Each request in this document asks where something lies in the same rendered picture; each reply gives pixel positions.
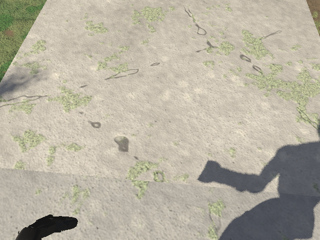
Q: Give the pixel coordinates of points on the robot left hand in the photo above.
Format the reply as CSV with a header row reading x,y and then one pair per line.
x,y
46,226

